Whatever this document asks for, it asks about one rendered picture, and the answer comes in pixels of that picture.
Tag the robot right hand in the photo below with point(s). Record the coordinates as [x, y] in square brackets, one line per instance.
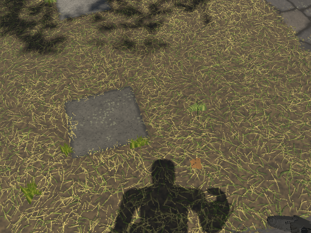
[294, 224]

